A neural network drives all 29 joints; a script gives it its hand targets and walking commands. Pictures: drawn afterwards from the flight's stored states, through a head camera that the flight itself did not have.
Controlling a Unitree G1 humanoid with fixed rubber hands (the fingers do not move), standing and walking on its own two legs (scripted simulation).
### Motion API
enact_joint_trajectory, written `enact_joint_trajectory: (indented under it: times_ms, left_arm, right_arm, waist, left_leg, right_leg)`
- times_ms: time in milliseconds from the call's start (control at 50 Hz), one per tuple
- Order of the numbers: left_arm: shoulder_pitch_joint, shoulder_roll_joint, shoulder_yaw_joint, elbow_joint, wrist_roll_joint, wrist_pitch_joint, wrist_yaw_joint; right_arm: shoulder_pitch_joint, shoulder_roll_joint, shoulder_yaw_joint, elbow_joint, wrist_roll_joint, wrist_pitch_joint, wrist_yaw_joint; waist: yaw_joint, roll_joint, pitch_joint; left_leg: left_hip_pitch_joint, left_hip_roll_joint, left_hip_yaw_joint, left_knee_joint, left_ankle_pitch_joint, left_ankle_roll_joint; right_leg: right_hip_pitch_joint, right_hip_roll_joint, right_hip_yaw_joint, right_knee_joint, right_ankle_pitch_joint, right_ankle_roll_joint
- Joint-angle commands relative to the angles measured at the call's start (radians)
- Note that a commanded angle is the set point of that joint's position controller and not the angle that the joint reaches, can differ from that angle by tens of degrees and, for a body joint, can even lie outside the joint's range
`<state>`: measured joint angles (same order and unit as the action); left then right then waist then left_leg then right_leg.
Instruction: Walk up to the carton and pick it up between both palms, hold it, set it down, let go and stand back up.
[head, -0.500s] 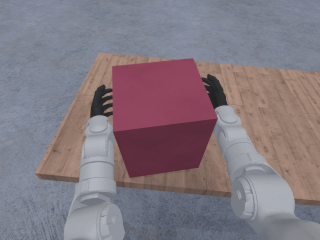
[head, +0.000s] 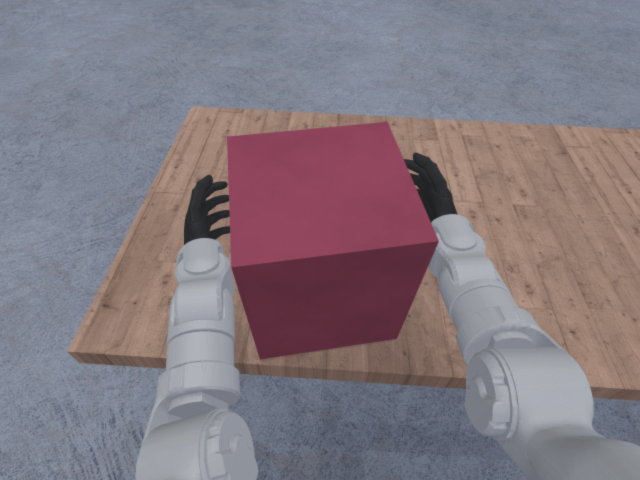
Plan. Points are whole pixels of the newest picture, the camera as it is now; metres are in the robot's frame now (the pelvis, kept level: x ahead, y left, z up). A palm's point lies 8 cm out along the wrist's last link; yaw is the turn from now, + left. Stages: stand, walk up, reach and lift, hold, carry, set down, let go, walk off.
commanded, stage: set down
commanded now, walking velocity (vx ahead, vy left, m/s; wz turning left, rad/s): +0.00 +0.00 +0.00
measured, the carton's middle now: (320, 247) +0.41 +0.06 +0.06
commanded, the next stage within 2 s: none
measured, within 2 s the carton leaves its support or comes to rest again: rests again in 0.70 s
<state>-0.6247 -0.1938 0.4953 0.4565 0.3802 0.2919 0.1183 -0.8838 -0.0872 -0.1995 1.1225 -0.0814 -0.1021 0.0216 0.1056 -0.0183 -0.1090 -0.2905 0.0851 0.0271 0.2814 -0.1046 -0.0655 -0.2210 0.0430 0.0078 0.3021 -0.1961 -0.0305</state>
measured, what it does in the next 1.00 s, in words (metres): stands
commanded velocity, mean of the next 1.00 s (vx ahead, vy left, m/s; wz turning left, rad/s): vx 0.00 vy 0.00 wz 0.00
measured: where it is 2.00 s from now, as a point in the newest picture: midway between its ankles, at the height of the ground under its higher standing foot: outside the picture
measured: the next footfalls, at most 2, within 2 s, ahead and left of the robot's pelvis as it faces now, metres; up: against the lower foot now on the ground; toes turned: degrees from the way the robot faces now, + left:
none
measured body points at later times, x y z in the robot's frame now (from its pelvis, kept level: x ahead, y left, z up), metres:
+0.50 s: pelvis -0.01 +0.01 +0.00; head -0.01 +0.02 +0.45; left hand +0.36 +0.22 +0.10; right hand +0.44 -0.07 +0.13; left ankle +0.01 +0.16 -0.75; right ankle -0.04 -0.10 -0.75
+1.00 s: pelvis +0.01 +0.00 +0.00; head +0.04 +0.00 +0.45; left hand +0.38 +0.21 +0.08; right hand +0.46 -0.08 +0.10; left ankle +0.01 +0.16 -0.75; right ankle -0.04 -0.10 -0.75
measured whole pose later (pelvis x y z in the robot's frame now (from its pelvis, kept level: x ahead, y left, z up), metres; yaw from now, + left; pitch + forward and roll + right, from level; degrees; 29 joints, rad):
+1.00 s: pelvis +0.01 +0.00 +0.00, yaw +1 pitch +9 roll +1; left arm -0.67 -0.22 0.61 0.60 0.40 0.10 0.10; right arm -0.88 -0.07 -0.34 1.10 -0.23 -0.11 0.06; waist 0.14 -0.03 -0.10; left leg -0.31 0.08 0.06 0.25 -0.09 -0.05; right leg -0.26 0.03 0.00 0.31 -0.21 -0.03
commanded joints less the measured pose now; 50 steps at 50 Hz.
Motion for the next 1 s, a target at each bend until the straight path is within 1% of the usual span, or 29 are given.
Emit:
enact_joint_trajectory:
  times_ms: [0,80,100,160,180,220,240,320,360,400,420,440,500,520,540,580,600,660,680,700,740,760,780,800,820,880,900,920,980]
  left_arm:
    - [-0.650,-0.341,-0.259,0.015,-0.037,-0.068,-0.090]
    - [-0.705,-0.345,-0.255,0.044,-0.055,-0.077,-0.086]
    - [-0.724,-0.346,-0.237,0.054,-0.058,-0.087,-0.081]
    - [-0.756,-0.366,-0.257,0.070,-0.072,-0.123,-0.069]
    - [-0.798,-0.367,-0.264,0.039,-0.071,-0.140,-0.061]
    - [-0.801,-0.408,-0.325,0.022,-0.099,-0.163,-0.044]
    - [-0.790,-0.402,-0.324,0.020,-0.080,-0.175,-0.038]
    - [-0.739,-0.391,-0.321,0.048,-0.046,-0.146,-0.026]
    - [-0.721,-0.362,-0.279,0.050,-0.022,-0.120,-0.028]
    - [-0.667,-0.344,-0.240,0.072,0.010,-0.101,-0.037]
    - [-0.680,-0.342,-0.224,0.073,0.009,-0.095,-0.040]
    - [-0.670,-0.340,-0.228,0.054,0.012,-0.094,-0.042]
    - [-0.675,-0.327,-0.188,0.063,0.018,-0.093,-0.052]
    - [-0.705,-0.335,-0.198,0.041,0.002,-0.112,-0.051]
    - [-0.693,-0.339,-0.181,0.060,0.007,-0.128,-0.054]
    - [-0.698,-0.348,-0.195,0.055,0.004,-0.149,-0.056]
    - [-0.665,-0.352,-0.184,0.070,0.010,-0.166,-0.059]
    - [-0.613,-0.352,-0.147,0.104,0.037,-0.182,-0.069]
    - [-0.590,-0.351,-0.142,0.131,0.027,-0.181,-0.081]
    - [-0.583,-0.353,-0.153,0.142,0.018,-0.191,-0.088]
    - [-0.577,-0.331,-0.135,0.138,0.028,-0.187,-0.095]
    - [-0.565,-0.355,-0.151,0.136,0.025,-0.192,-0.099]
    - [-0.532,-0.333,-0.145,0.146,0.027,-0.190,-0.103]
    - [-0.542,-0.346,-0.159,0.142,0.017,-0.198,-0.109]
    - [-0.515,-0.361,-0.163,0.166,0.017,-0.199,-0.118]
    - [-0.511,-0.360,-0.169,0.178,0.011,-0.210,-0.132]
    - [-0.505,-0.358,-0.159,0.182,0.014,-0.212,-0.133]
    - [-0.510,-0.341,-0.145,0.185,0.018,-0.216,-0.135]
    - [-0.489,-0.364,-0.169,0.186,0.014,-0.219,-0.130]
  right_arm:
    - [-0.678,0.482,0.146,-0.139,-0.002,-0.018,0.113]
    - [-0.656,0.456,0.060,-0.090,-0.059,-0.001,0.121]
    - [-0.672,0.467,0.040,-0.095,-0.079,-0.001,0.126]
    - [-0.684,0.474,-0.015,-0.115,-0.142,-0.017,0.133]
    - [-0.692,0.470,-0.035,-0.104,-0.157,-0.024,0.144]
    - [-0.679,0.444,-0.067,-0.114,-0.180,-0.050,0.152]
    - [-0.656,0.450,-0.073,-0.078,-0.192,-0.046,0.153]
    - [-0.610,0.401,-0.128,-0.001,-0.186,-0.028,0.173]
    - [-0.570,0.368,-0.155,0.060,-0.178,-0.002,0.180]
    - [-0.553,0.375,-0.125,0.058,-0.165,0.018,0.183]
    - [-0.557,0.378,-0.135,0.073,-0.176,0.026,0.184]
    - [-0.541,0.381,-0.133,0.076,-0.185,0.032,0.184]
    - [-0.580,0.413,-0.110,0.016,-0.170,0.024,0.185]
    - [-0.630,0.423,-0.098,-0.020,-0.163,0.004,0.184]
    - [-0.645,0.451,-0.075,-0.052,-0.177,-0.004,0.185]
    - [-0.617,0.476,-0.076,-0.041,-0.190,-0.017,0.174]
    - [-0.623,0.496,-0.046,-0.079,-0.193,-0.031,0.174]
    - [-0.596,0.519,-0.020,-0.087,-0.181,-0.052,0.168]
    - [-0.611,0.526,0.001,-0.104,-0.182,-0.053,0.162]
    - [-0.583,0.525,-0.004,-0.101,-0.181,-0.063,0.156]
    - [-0.558,0.510,0.006,-0.072,-0.179,-0.052,0.154]
    - [-0.539,0.524,0.015,-0.086,-0.182,-0.057,0.146]
    - [-0.501,0.521,0.021,-0.061,-0.169,-0.048,0.144]
    - [-0.501,0.533,0.019,-0.071,-0.188,-0.052,0.140]
    - [-0.497,0.550,0.045,-0.091,-0.166,-0.062,0.134]
    - [-0.473,0.551,0.059,-0.080,-0.178,-0.070,0.127]
    - [-0.460,0.548,0.066,-0.074,-0.172,-0.070,0.124]
    - [-0.465,0.554,0.071,-0.066,-0.165,-0.073,0.124]
    - [-0.461,0.545,0.049,-0.053,-0.155,-0.072,0.130]
  waist:
    - [0.107,-0.064,-0.395]
    - [0.071,-0.100,-0.376]
    - [0.073,-0.107,-0.418]
    - [0.038,-0.086,-0.529]
    - [0.048,-0.065,-0.573]
    - [0.011,-0.008,-0.714]
    - [0.025,0.016,-0.670]
    - [0.016,0.100,-0.570]
    - [0.017,0.109,-0.431]
    - [0.055,0.085,-0.326]
    - [0.050,0.049,-0.312]
    - [0.046,0.040,-0.307]
    - [0.087,-0.019,-0.305]
    - [0.086,-0.020,-0.387]
    - [0.112,-0.059,-0.399]
    - [0.081,-0.056,-0.427]
    - [0.106,-0.069,-0.468]
    - [0.127,-0.082,-0.467]
    - [0.127,-0.109,-0.442]
    - [0.112,-0.086,-0.456]
    - [0.126,-0.088,-0.430]
    - [0.102,-0.090,-0.426]
    - [0.105,-0.083,-0.392]
    - [0.080,-0.088,-0.406]
    - [0.091,-0.093,-0.410]
    - [0.081,-0.097,-0.418]
    - [0.074,-0.092,-0.410]
    - [0.090,-0.091,-0.374]
    - [0.081,-0.083,-0.373]
  left_leg:
    - [0.225,-0.081,0.119,0.017,0.311,0.058]
    - [0.237,-0.071,0.126,-0.006,0.226,0.069]
    - [0.251,-0.067,0.129,-0.002,0.226,0.069]
    - [0.257,-0.067,0.134,0.023,0.257,0.056]
    - [0.291,-0.062,0.133,0.024,0.277,0.045]
    - [0.353,-0.052,0.122,0.061,0.363,0.020]
    - [0.344,-0.054,0.126,0.064,0.370,0.019]
    - [0.363,-0.055,0.115,0.067,0.366,-0.010]
    - [0.360,-0.056,0.113,0.041,0.304,-0.005]
    - [0.327,-0.064,0.122,0.025,0.292,0.012]
    - [0.313,-0.068,0.124,0.015,0.266,0.017]
    - [0.305,-0.068,0.131,0.009,0.253,0.022]
    - [0.268,-0.071,0.133,0.008,0.276,0.046]
    - [0.271,-0.072,0.143,0.012,0.290,0.044]
    - [0.254,-0.077,0.146,0.021,0.317,0.052]
    - [0.275,-0.075,0.140,0.041,0.375,0.046]
    - [0.248,-0.076,0.143,0.055,0.414,0.049]
    - [0.192,-0.082,0.144,0.048,0.412,0.059]
    - [0.167,-0.083,0.142,0.043,0.386,0.065]
    - [0.152,-0.086,0.148,0.040,0.389,0.056]
    - [0.140,-0.088,0.148,0.024,0.342,0.067]
    - [0.145,-0.089,0.142,0.018,0.333,0.067]
    - [0.151,-0.088,0.145,0.019,0.332,0.069]
    - [0.147,-0.088,0.140,0.016,0.328,0.064]
    - [0.124,-0.095,0.140,0.014,0.313,0.069]
    - [0.080,-0.093,0.129,0.014,0.319,0.066]
    - [0.051,-0.102,0.133,0.003,0.288,0.072]
    - [0.061,-0.096,0.129,0.003,0.284,0.071]
    - [0.141,-0.086,0.129,0.018,0.325,0.066]
  right_leg:
    - [0.126,-0.018,-0.078,0.002,0.421,0.074]
    - [0.051,-0.010,-0.085,-0.038,0.208,0.060]
    - [0.039,-0.005,-0.086,-0.048,0.159,0.052]
    - [0.013,-0.001,-0.095,-0.046,0.162,0.038]
    - [0.012,0.007,-0.105,-0.048,0.128,0.036]
    - [-0.033,0.014,-0.120,-0.040,0.159,0.017]
    - [-0.050,0.015,-0.118,-0.045,0.137,0.010]
    - [-0.058,0.009,-0.119,-0.054,0.097,0.003]
    - [-0.077,0.003,-0.117,-0.065,0.029,0.001]
    - [-0.041,0.001,-0.113,-0.066,0.034,0.010]
    - [-0.015,0.002,-0.116,-0.064,0.027,0.018]
    - [-0.013,0.005,-0.122,-0.062,0.035,0.019]
    - [0.021,-0.002,-0.100,-0.055,0.095,0.039]
    - [0.019,0.005,-0.103,-0.048,0.106,0.038]
    - [0.054,0.002,-0.092,-0.041,0.166,0.050]
    - [0.041,0.008,-0.093,-0.025,0.248,0.052]
    - [0.074,0.002,-0.082,-0.016,0.310,0.046]
    - [0.146,-0.017,-0.063,0.018,0.460,0.068]
    - [0.168,-0.022,-0.065,0.034,0.522,0.081]
    - [0.179,-0.022,-0.074,0.042,0.545,0.081]
    - [0.186,-0.032,-0.069,0.046,0.516,0.092]
    - [0.175,-0.032,-0.068,0.045,0.551,0.096]
    - [0.178,-0.035,-0.068,0.049,0.590,0.100]
    - [0.187,-0.035,-0.073,0.052,0.596,0.096]
    - [0.208,-0.040,-0.063,0.054,0.659,0.105]
    - [0.238,-0.054,-0.061,0.077,0.757,0.113]
    - [0.250,-0.068,-0.056,0.081,0.762,0.115]
    - [0.239,-0.071,-0.057,0.085,0.761,0.122]
    - [0.178,-0.034,-0.068,0.064,0.644,0.102]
